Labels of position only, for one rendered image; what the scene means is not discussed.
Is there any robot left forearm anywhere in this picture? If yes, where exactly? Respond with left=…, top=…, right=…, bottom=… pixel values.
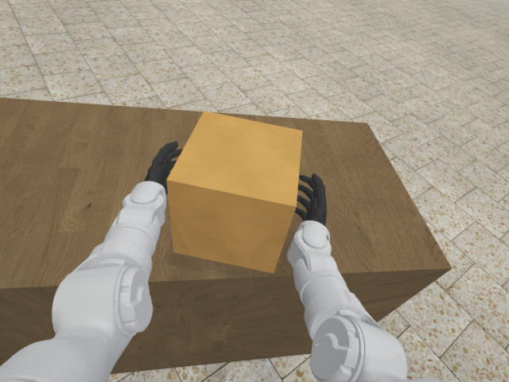
left=52, top=181, right=166, bottom=332

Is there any carton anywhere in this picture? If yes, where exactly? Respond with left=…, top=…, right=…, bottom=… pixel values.
left=166, top=111, right=302, bottom=273

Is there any left robot upper arm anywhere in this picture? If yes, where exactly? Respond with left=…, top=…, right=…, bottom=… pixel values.
left=0, top=265, right=153, bottom=382

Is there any pedestal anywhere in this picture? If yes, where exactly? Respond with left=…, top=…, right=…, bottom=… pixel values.
left=0, top=98, right=452, bottom=374

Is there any right robot upper arm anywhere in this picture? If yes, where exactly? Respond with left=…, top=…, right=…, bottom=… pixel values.
left=309, top=314, right=444, bottom=382

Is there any robot left hand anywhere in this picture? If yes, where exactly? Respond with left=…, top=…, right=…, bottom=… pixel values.
left=144, top=141, right=183, bottom=195

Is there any robot right forearm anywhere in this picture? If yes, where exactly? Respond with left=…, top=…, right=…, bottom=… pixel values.
left=287, top=220, right=386, bottom=340

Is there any robot right hand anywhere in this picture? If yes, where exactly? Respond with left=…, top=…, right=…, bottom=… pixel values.
left=295, top=173, right=327, bottom=226

